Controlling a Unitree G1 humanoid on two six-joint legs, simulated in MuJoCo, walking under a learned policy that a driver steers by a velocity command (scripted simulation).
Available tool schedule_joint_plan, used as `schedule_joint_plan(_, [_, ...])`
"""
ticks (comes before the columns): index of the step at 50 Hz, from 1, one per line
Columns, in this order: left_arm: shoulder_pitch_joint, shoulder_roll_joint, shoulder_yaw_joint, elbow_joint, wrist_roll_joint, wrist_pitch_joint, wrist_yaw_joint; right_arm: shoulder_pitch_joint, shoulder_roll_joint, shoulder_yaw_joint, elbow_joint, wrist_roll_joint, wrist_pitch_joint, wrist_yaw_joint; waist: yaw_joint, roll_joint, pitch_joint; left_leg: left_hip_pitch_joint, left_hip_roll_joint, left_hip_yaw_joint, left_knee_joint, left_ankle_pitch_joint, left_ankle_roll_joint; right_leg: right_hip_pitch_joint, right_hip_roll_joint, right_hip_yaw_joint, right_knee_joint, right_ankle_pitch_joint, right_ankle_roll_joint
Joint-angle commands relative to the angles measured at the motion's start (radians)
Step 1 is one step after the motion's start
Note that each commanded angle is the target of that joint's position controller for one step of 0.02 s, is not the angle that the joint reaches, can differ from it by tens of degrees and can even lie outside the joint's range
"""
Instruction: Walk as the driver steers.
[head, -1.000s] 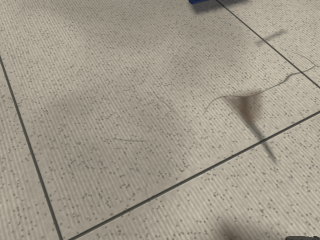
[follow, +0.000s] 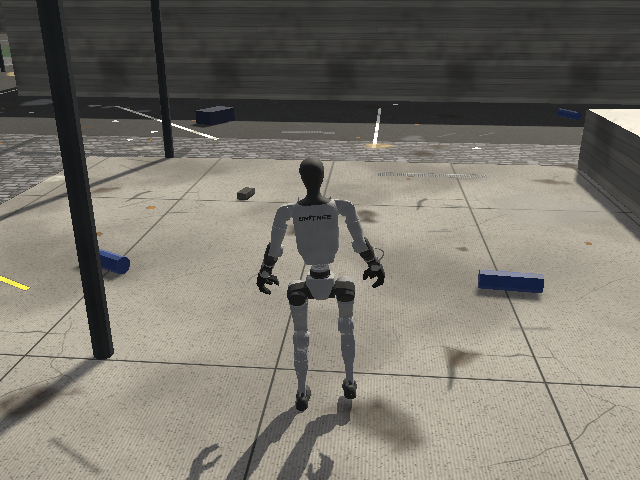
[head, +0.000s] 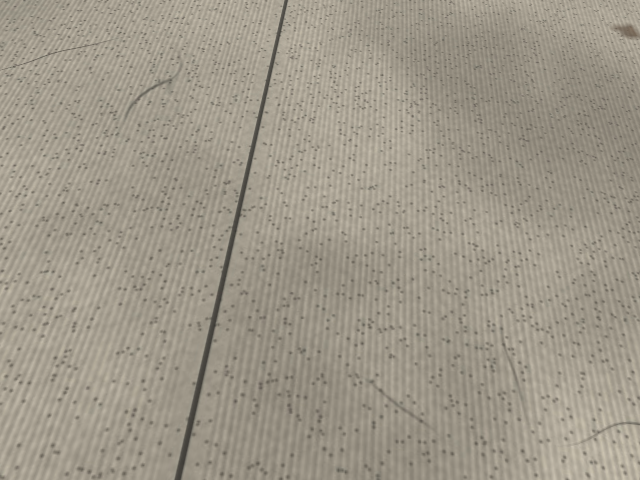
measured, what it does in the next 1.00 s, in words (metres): steps on the spot: right foot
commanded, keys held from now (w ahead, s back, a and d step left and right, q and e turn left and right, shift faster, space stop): no key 0.66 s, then w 0.18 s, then no key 0.16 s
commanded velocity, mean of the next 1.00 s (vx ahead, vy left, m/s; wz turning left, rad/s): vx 0.06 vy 0.00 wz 0.13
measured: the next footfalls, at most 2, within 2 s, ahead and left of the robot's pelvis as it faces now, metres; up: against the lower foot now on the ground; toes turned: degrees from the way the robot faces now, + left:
right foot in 0.28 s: +0.06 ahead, -0.15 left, +0.00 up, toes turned +5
right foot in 1.24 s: +0.21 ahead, -0.12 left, +0.00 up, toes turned +5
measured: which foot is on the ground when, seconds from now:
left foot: down 0.00-1.00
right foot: up 0.00-0.26, down 0.28-0.94, up 0.96-1.00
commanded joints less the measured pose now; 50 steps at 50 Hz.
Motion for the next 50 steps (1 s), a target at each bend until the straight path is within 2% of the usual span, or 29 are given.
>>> schedule_joint_plan(1, [0.011, 0.072, 0.018, -0.053, -0.009, -0.013, 0.002, -0.054, -0.142, -0.034, -0.081, -0.001, -0.019, -0.015, 0.020, 0.166, -0.173, 0.192, 0.216, -0.224, -0.136, 0.430, 0.180, -0.053, -0.003, 0.042, 0.015, 0.068, 0.018])
schedule_joint_plan(5, [-0.022, 0.039, -0.002, -0.060, -0.011, -0.013, -0.010, -0.038, -0.144, -0.032, -0.065, -0.005, -0.011, -0.018, -0.012, 0.184, -0.163, 0.196, 0.210, -0.234, -0.120, 0.360, 0.180, 0.034, -0.013, 0.039, -0.203, 0.073, 0.025])
schedule_joint_plan(9, [-0.015, 0.052, -0.004, -0.062, -0.017, -0.015, -0.021, -0.047, -0.145, -0.026, -0.048, -0.009, -0.004, -0.003, -0.029, 0.194, -0.133, 0.131, 0.218, -0.280, -0.108, 0.318, 0.195, 0.155, -0.009, 0.024, -0.343, 0.032, 0.009])
schedule_joint_plan(11, [0.008, 0.044, -0.008, -0.057, -0.017, -0.021, -0.028, -0.067, -0.127, -0.017, -0.036, -0.002, -0.003, 0.002, -0.011, 0.184, -0.124, 0.119, 0.205, -0.295, -0.084, 0.316, 0.181, 0.218, -0.005, 0.017, -0.468, 0.074, -0.006])
schedule_joint_plan(12, [0.035, 0.032, -0.012, -0.046, -0.013, -0.027, -0.032, -0.083, -0.112, -0.010, -0.031, 0.005, -0.003, 0.003, 0.015, 0.172, -0.123, 0.099, 0.183, -0.287, -0.066, 0.298, 0.157, 0.287, 0.001, 0.004, -0.598, 0.173, -0.019])
schedule_joint_plan(13, [0.055, 0.033, -0.015, -0.041, 0.000, -0.033, -0.035, -0.067, -0.093, -0.003, -0.019, 0.006, -0.007, 0.002, 0.026, 0.145, -0.125, 0.066, 0.155, -0.279, -0.061, 0.239, 0.114, 0.375, -0.015, 0.024, -0.712, 0.325, -0.039])
schedule_joint_plan(14, [0.076, 0.084, -0.009, -0.045, 0.017, -0.036, -0.031, -0.033, -0.066, 0.006, -0.012, -0.011, -0.015, 0.001, 0.004, 0.059, -0.150, 0.016, 0.096, -0.231, 0.002, 0.116, 0.053, 0.466, -0.121, 0.122, -0.716, 0.507, -0.075])
schedule_joint_plan(15, [0.033, 0.135, -0.002, -0.046, 0.021, -0.036, -0.028, 0.027, -0.054, 0.006, -0.005, -0.021, -0.025, 0.005, -0.070, -0.105, -0.140, -0.013, -0.007, -0.116, 0.043, -0.063, -0.001, 0.437, -0.207, 0.199, -0.690, 0.591, -0.161])
schedule_joint_plan(16, [-0.007, 0.072, -0.018, -0.049, 0.016, -0.038, -0.030, 0.005, -0.067, 0.006, 0.002, -0.030, -0.025, 0.002, -0.057, -0.143, -0.136, 0.064, 0.006, -0.088, 0.011, -0.092, -0.040, 0.337, -0.229, 0.236, -0.725, 0.450, -0.223])
schedule_joint_plan(17, [-0.031, 0.039, -0.028, -0.054, 0.014, -0.043, -0.033, -0.030, -0.088, -0.001, 0.008, -0.029, -0.023, -0.001, -0.042, -0.120, -0.111, 0.088, 0.012, -0.088, -0.005, -0.035, -0.046, 0.322, -0.180, 0.200, -0.729, 0.332, -0.193])
schedule_joint_plan(19, [-0.012, 0.056, -0.028, -0.045, 0.009, -0.054, -0.034, -0.072, -0.089, -0.005, 0.010, -0.021, -0.010, -0.005, -0.010, -0.092, -0.091, 0.090, 0.012, -0.099, -0.004, 0.057, -0.033, 0.321, -0.120, 0.142, -0.717, 0.252, -0.130])
schedule_joint_plan(21, [0.017, 0.055, -0.032, -0.031, 0.006, -0.063, -0.029, -0.064, -0.077, -0.004, 0.019, -0.017, -0.006, -0.004, -0.003, -0.056, -0.083, 0.098, 0.020, -0.111, -0.022, 0.097, -0.024, 0.321, -0.099, 0.117, -0.703, 0.238, -0.111])
schedule_joint_plan(27, [0.036, 0.038, -0.045, -0.014, 0.004, -0.052, -0.020, -0.036, -0.056, -0.005, 0.066, -0.014, -0.015, -0.007, 0.013, 0.028, -0.073, 0.093, 0.024, -0.121, -0.042, 0.134, -0.030, 0.340, -0.070, 0.086, -0.677, 0.222, -0.108])
schedule_joint_plan(33, [0.039, 0.029, -0.054, 0.016, 0.002, -0.051, -0.024, -0.013, -0.057, -0.008, 0.110, -0.012, -0.020, -0.017, 0.012, 0.051, -0.070, 0.115, 0.031, -0.126, -0.050, 0.166, -0.037, 0.342, -0.053, 0.071, -0.674, 0.234, -0.105])
schedule_joint_plan(34, [0.051, 0.025, -0.056, 0.028, 0.003, -0.050, -0.024, 0.003, -0.049, -0.006, 0.124, -0.012, -0.019, -0.019, 0.012, 0.044, -0.089, 0.126, 0.019, -0.112, -0.049, 0.090, -0.036, 0.347, -0.045, 0.066, -0.687, 0.145, -0.107])
schedule_joint_plan(35, [0.056, 0.036, -0.053, 0.036, -0.001, -0.046, -0.023, 0.010, -0.049, -0.007, 0.133, -0.008, -0.017, -0.021, 0.014, 0.026, -0.074, 0.104, -0.004, -0.086, -0.031, -0.041, -0.031, 0.337, -0.041, 0.074, -0.703, 0.009, -0.119])
schedule_joint_plan(36, [0.065, 0.062, -0.045, 0.041, -0.009, -0.042, -0.019, 0.016, -0.054, -0.010, 0.136, -0.003, -0.020, -0.023, 0.018, -0.009, -0.043, 0.046, -0.032, -0.051, 0.009, -0.199, -0.025, 0.327, -0.055, 0.111, -0.728, -0.150, -0.146])
schedule_joint_plan(37, [0.088, 0.082, -0.039, 0.048, -0.017, -0.041, -0.014, 0.005, -0.052, -0.010, 0.129, 0.001, -0.028, -0.023, 0.026, -0.053, 0.000, -0.037, -0.044, -0.021, 0.062, -0.277, -0.023, 0.326, -0.109, 0.197, -0.780, -0.290, -0.188])
schedule_joint_plan(38, [0.122, 0.103, -0.033, 0.058, -0.022, -0.044, -0.010, -0.016, -0.044, -0.009, 0.115, 0.008, -0.042, -0.020, 0.036, -0.100, 0.036, -0.113, -0.044, 0.017, 0.142, -0.261, -0.025, 0.343, -0.197, 0.319, -0.854, -0.392, -0.241])
schedule_joint_plan(39, [0.140, 0.126, -0.025, 0.067, -0.024, -0.048, -0.006, -0.045, -0.037, -0.006, 0.100, 0.017, -0.060, -0.015, 0.040, -0.128, 0.079, -0.163, -0.012, 0.040, 0.197, -0.223, -0.025, 0.340, -0.284, 0.430, -0.905, -0.423, -0.289])
schedule_joint_plan(41, [0.148, 0.129, -0.019, 0.070, -0.021, -0.060, -0.001, -0.065, -0.045, -0.009, 0.095, 0.024, -0.089, -0.002, 0.044, -0.118, 0.096, -0.207, 0.043, 0.019, 0.255, -0.228, -0.013, 0.352, -0.328, 0.470, -0.923, -0.323, -0.315])
schedule_joint_plan(42, [0.136, 0.125, -0.019, 0.065, -0.025, -0.063, -0.004, -0.051, -0.042, -0.009, 0.100, 0.026, -0.098, 0.006, 0.033, -0.114, 0.080, -0.187, 0.052, 0.027, 0.221, -0.249, -0.002, 0.366, -0.313, 0.429, -0.916, -0.264, -0.302])
schedule_joint_plan(43, [0.095, 0.114, -0.021, 0.056, -0.029, -0.060, -0.007, -0.031, -0.031, -0.007, 0.113, 0.025, -0.103, 0.012, 0.011, -0.100, 0.076, -0.106, 0.045, 0.047, 0.121, -0.216, 0.005, 0.340, -0.265, 0.345, -0.887, -0.149, -0.271])
schedule_joint_plan(45, [0.064, 0.093, -0.027, 0.052, -0.031, -0.048, -0.010, 0.064, -0.026, -0.015, 0.173, 0.006, -0.104, 0.014, -0.038, -0.075, -0.006, 0.179, -0.022, 0.096, -0.046, 0.040, -0.009, 0.258, -0.151, 0.173, -0.757, 0.166, -0.202])
schedule_joint_plan(46, [0.069, 0.056, -0.038, 0.053, -0.024, -0.050, -0.008, 0.121, -0.057, -0.026, 0.185, 0.001, -0.099, 0.010, -0.054, -0.024, -0.060, 0.267, 0.025, 0.025, -0.074, 0.103, -0.002, 0.243, -0.101, 0.104, -0.639, 0.252, -0.151])
schedule_joint_plan(47, [0.086, -0.007, -0.058, 0.032, 0.004, -0.056, -0.007, 0.164, -0.153, -0.047, 0.183, 0.001, -0.092, 0.001, -0.034, 0.200, -0.115, 0.362, 0.187, -0.210, -0.126, 0.256, 0.065, 0.140, 0.023, -0.022, -0.408, 0.143, -0.066])
schedule_joint_plan(48, [0.079, 0.011, -0.057, 0.022, 0.003, -0.059, -0.001, 0.205, -0.153, -0.041, 0.189, -0.004, -0.088, 0.007, -0.063, 0.314, -0.133, 0.378, 0.337, -0.426, -0.194, 0.365, 0.196, 0.050, 0.046, 0.002, -0.251, -0.149, -0.023])
schedule_joint_plan(49, [0.088, 0.057, -0.040, 0.032, -0.015, -0.056, -0.002, 0.174, -0.105, -0.024, 0.185, -0.004, -0.093, 0.009, -0.044, 0.220, -0.091, 0.362, 0.363, -0.424, -0.187, 0.429, 0.240, -0.004, 0.013, 0.049, -0.100, -0.242, -0.014])
schedule_joint_plan(50, [0.103, 0.066, -0.035, 0.047, -0.023, -0.053, -0.005, 0.143, -0.104, -0.022, 0.182, 0.001, -0.098, 0.009, -0.029, 0.169, -0.077, 0.360, 0.342, -0.355, -0.171, 0.495, 0.227, -0.037, -0.003, 0.061, -0.028, -0.219, -0.017])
